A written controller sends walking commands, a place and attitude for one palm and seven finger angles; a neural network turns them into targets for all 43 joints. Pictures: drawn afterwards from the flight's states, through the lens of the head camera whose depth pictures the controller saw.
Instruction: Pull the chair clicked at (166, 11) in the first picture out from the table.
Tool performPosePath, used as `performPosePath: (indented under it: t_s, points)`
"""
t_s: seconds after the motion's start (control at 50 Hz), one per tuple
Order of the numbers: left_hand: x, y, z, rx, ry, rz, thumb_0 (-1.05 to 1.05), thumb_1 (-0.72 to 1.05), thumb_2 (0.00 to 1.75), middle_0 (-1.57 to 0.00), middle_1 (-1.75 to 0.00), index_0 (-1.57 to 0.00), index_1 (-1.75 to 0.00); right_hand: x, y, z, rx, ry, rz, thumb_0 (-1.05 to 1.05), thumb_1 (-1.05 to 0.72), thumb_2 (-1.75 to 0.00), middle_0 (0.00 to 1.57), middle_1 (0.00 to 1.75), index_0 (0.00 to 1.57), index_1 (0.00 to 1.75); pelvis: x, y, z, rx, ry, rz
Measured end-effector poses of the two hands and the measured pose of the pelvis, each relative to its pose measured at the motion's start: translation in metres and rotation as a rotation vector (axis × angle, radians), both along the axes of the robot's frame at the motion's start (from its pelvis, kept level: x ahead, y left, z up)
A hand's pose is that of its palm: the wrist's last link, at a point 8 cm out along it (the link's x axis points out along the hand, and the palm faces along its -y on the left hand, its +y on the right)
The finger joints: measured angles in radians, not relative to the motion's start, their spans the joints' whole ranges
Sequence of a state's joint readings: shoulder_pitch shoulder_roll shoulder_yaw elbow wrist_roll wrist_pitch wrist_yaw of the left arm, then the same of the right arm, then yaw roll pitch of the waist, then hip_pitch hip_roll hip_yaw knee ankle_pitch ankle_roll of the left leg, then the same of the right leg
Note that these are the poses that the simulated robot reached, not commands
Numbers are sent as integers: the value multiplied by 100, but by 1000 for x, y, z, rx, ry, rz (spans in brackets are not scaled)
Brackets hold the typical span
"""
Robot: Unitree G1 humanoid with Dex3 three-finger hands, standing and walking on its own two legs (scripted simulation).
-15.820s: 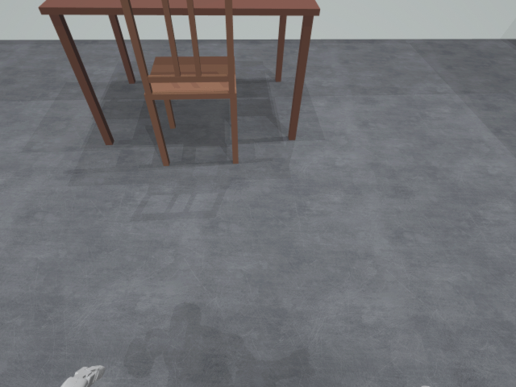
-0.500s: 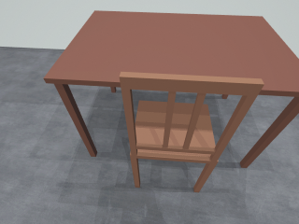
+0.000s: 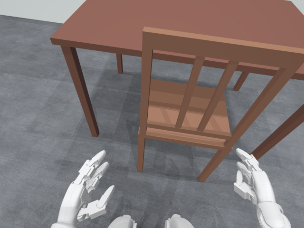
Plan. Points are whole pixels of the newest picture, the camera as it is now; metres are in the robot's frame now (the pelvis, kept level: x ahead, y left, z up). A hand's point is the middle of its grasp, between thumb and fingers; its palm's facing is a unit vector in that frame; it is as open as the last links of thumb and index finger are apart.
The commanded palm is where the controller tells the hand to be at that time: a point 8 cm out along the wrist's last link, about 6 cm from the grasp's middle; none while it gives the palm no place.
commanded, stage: raise the hand toward the chair's back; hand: left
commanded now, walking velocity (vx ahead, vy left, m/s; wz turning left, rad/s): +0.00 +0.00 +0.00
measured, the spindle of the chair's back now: (187, 97) +0.53 -0.07 +0.02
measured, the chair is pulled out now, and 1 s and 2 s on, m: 0.00 0.00 0.00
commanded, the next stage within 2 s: aim the fingers beside a spindle in 1.66 s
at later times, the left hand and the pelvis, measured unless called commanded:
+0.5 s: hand (78, 179) +0.21 +0.19 +0.04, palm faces +0.07 -1.00 -0.05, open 13.7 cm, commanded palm +0.19 +0.23 +0.04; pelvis +0.00 +0.00 -0.01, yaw +1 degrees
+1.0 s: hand (79, 171) +0.24 +0.20 +0.03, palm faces -0.06 -1.00 -0.04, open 16.8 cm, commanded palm +0.22 +0.26 +0.05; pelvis +0.01 +0.01 +0.00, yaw +1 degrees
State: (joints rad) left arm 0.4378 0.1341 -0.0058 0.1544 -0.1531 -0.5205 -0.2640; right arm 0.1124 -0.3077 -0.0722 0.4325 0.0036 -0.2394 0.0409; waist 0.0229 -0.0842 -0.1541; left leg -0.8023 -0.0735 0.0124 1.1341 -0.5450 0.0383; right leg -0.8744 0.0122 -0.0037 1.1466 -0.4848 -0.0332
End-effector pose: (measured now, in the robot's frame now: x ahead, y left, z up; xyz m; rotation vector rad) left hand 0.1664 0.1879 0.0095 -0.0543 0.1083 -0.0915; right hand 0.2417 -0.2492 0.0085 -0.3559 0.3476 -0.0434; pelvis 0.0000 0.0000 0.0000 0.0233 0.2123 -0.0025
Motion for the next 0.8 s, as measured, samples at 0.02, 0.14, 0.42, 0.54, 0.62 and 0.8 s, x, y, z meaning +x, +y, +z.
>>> performPosePath:
  t_s: [0.02,0.14,0.42,0.54,0.62,0.8]
  points:
    - [-9,7,-9,12,41,38,1,57,75,-17,-24,-17,-25,5,6,-6,2,5,18,1,-91,-90,20,29,20,30,-1,-1,-5,-4,9,6]
    - [-25,49,17,105,-61,211,2,43,69,-15,-22,-16,-22,2,51,-61,66,121,105,1,-91,-90,20,29,20,30,-8,-2,-22,-51,35,49]
    - [32,37,17,51,103,50,1,11,55,-12,-17,-13,-17,-99,36,-108,167,392,-151,1,-90,-90,21,30,21,30,-6,3,-11,-39,71,10]
    - [23,58,41,122,-76,150,1,-3,49,-10,-15,-11,-15,-95,4,-96,59,368,-151,1,-90,-90,20,30,21,30,-2,3,-11,-51,76,30]
    - [29,47,26,98,-52,46,0,-13,45,-9,-13,-9,-14,-78,-4,-89,29,314,-154,1,-90,-90,20,30,20,30,-2,3,-15,-57,81,36]
    - [43,62,44,110,-52,100,0,-34,36,-8,-10,-8,-10,-42,17,-66,79,219,-123,1,-91,-90,20,30,20,30,8,3,-3,-58,58,33]
